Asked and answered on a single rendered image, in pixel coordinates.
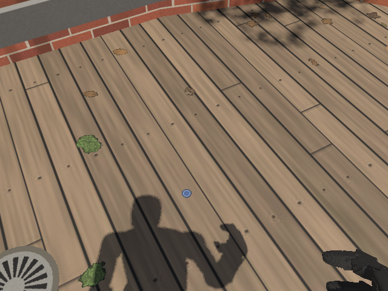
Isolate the right robot hand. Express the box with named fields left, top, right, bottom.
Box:
left=322, top=249, right=388, bottom=291

